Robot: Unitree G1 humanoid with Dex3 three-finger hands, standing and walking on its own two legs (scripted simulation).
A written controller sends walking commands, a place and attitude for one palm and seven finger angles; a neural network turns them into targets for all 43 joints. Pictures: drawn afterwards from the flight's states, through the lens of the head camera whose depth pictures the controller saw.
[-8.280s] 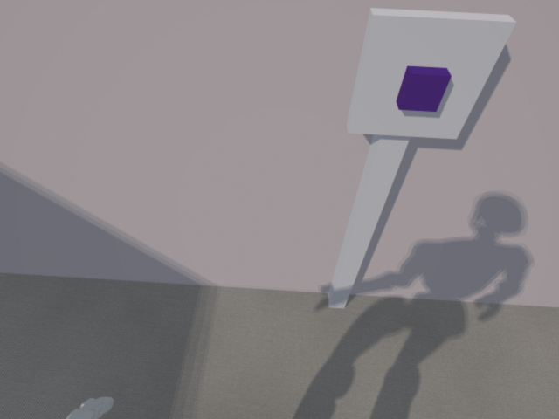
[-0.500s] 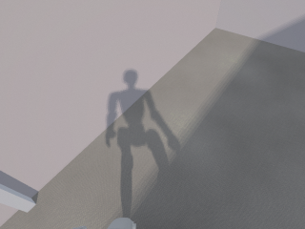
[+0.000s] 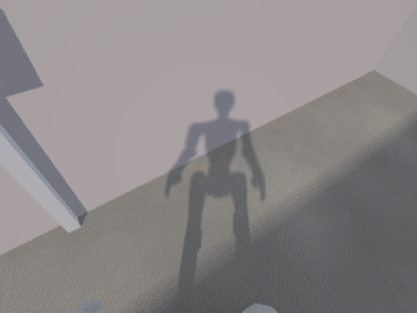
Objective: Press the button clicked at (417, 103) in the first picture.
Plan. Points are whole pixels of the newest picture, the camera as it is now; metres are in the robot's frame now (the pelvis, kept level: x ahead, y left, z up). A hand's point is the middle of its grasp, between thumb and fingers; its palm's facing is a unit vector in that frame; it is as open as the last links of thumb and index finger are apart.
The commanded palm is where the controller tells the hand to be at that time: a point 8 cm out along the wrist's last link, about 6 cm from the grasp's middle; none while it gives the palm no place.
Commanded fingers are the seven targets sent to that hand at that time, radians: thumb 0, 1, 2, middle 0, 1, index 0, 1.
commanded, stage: turn to face it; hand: left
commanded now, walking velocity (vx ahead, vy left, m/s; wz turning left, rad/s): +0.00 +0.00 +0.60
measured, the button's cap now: out of the picture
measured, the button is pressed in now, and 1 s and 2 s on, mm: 0 0 0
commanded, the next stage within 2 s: take the last steps up to it in 1.06 s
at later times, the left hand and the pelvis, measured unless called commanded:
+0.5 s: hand out of the picture +0.00 +0.16 -0.15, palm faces +0.31 -0.91 -0.28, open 7.4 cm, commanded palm none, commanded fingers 0.00 0.90 0.90 -0.20 -0.30 -0.20 -0.30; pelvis -0.01 -0.04 +0.00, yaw +19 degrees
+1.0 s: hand out of the picture -0.08 +0.23 -0.17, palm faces +0.54 -0.81 -0.23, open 7.4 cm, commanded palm none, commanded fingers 0.00 0.90 0.90 -0.20 -0.30 -0.20 -0.30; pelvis -0.04 +0.01 +0.00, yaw +30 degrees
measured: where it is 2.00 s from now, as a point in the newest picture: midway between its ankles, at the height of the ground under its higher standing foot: outside the picture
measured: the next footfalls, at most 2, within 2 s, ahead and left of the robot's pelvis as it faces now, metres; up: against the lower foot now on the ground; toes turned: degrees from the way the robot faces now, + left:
right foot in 0.18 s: +0.04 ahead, -0.15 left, +0.00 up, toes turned +5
left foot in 0.64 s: -0.03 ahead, +0.10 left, +0.00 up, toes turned +29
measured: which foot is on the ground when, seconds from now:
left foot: down 0.00-0.18, up 0.20-0.62, down 0.64-1.00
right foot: up 0.00-0.16, down 0.18-0.66, up 0.68-1.00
